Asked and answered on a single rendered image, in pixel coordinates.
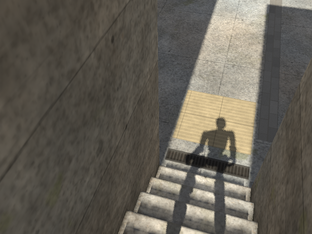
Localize stairs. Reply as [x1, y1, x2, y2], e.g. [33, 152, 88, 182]
[118, 165, 258, 234]

